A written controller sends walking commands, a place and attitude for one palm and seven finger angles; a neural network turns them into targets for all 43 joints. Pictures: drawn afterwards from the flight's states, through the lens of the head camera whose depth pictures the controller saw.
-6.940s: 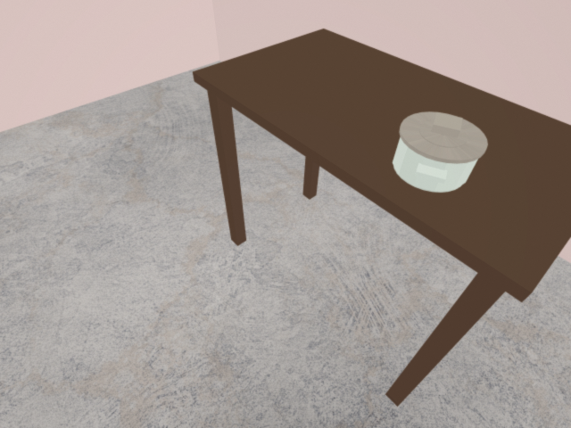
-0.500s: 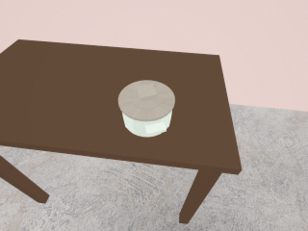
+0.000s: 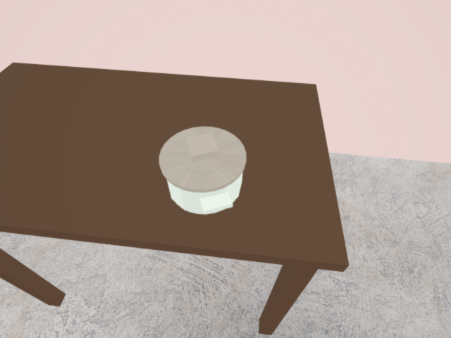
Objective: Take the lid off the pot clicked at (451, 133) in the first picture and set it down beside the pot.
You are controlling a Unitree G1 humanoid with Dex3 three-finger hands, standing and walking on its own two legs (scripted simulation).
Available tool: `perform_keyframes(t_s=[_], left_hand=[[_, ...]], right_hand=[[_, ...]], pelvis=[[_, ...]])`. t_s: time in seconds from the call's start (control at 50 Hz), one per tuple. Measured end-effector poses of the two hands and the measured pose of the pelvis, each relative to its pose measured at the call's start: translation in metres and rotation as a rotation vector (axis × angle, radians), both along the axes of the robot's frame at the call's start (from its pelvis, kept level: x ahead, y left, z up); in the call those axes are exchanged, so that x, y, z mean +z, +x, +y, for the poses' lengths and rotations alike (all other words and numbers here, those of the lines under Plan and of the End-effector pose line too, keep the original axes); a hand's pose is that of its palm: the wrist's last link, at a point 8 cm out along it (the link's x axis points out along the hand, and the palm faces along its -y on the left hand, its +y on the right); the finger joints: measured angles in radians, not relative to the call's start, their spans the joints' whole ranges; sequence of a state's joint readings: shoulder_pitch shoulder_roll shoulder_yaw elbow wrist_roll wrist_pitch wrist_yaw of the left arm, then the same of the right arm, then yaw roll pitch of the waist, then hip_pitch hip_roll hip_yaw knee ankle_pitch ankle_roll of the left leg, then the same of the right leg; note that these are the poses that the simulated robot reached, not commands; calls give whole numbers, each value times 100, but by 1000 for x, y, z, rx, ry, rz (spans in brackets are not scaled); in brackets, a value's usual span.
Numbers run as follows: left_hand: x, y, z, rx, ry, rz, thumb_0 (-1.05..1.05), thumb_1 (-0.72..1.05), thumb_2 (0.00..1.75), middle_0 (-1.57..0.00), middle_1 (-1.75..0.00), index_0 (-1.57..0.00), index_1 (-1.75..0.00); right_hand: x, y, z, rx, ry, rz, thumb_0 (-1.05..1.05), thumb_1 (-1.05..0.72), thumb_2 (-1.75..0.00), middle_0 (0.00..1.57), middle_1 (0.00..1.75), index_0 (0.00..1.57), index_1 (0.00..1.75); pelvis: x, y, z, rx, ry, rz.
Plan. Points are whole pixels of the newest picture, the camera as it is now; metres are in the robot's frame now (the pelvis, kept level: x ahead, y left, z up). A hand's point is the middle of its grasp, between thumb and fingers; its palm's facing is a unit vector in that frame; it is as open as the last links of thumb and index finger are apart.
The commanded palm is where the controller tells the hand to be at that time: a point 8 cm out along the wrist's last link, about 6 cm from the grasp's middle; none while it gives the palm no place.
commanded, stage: come to a stop and stand still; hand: left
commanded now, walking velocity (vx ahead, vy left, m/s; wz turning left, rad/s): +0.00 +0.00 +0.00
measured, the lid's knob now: (202, 147) +0.41 +0.07 +0.13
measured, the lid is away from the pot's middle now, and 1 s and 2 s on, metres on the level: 0.00 0.00 0.00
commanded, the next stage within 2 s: look again from close up in 0.18 s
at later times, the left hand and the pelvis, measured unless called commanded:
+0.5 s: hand out of the picture +0.01 +0.17 -0.17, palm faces +0.03 -0.98 -0.20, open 7.3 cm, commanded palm none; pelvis +0.00 -0.01 +0.00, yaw +0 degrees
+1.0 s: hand out of the picture -0.01 +0.16 -0.18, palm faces +0.03 -0.98 -0.17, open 7.3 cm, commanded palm none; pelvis +0.00 +0.00 +0.00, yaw +0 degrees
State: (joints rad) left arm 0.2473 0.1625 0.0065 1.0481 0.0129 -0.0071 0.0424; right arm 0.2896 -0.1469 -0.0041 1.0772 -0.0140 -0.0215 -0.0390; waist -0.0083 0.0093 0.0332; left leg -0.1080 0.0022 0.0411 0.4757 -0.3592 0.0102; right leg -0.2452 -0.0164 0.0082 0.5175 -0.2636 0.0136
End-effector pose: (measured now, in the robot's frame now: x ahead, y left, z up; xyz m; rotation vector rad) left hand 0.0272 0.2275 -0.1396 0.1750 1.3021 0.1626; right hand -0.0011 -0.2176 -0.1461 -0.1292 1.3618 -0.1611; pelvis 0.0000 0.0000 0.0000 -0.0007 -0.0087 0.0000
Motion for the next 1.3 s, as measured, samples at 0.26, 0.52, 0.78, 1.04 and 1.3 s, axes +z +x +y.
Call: perform_keyframes(t_s=[0.26, 0.52, 0.78, 1.04, 1.3], left_hand=[[-2, -13, -7, 19, -9, 37, 0, 92, 89, -20, -30, -20, -30], [-3, -26, -12, 27, -20, 62, 0, 92, 89, -20, -30, -20, -30], [-5, -37, -15, 31, -33, 83, 0, 93, 89, -20, -30, -20, -30], [-9, -45, -15, 31, -55, 98, 1, 92, 89, -20, -30, -20, -30], [-12, -49, -9, 39, -70, 100, 0, 92, 89, -20, -30, -20, -30]], right_hand=[[2, 3, -4, 6, -5, 5, 0, -91, -89, 20, 29, 20, 29], [1, -11, 2, 0, 15, 35, 0, -91, -89, 20, 29, 20, 29], [2, -24, 10, -14, 25, 54, 0, -91, -89, 20, 29, 20, 29], [4, -27, 17, -22, 16, 56, 0, -91, -89, 20, 29, 20, 29], [6, -27, 28, -25, 9, 50, 0, -91, -89, 20, 29, 20, 29]], pelvis=[[1, 4, -4, 2, -3, -3], [2, 1, -6, 3, -4, -4], [2, -2, -5, 0, -5, -3], [1, -4, 1, -2, -10, -1], [1, -4, 12, -1, -13, -5]])
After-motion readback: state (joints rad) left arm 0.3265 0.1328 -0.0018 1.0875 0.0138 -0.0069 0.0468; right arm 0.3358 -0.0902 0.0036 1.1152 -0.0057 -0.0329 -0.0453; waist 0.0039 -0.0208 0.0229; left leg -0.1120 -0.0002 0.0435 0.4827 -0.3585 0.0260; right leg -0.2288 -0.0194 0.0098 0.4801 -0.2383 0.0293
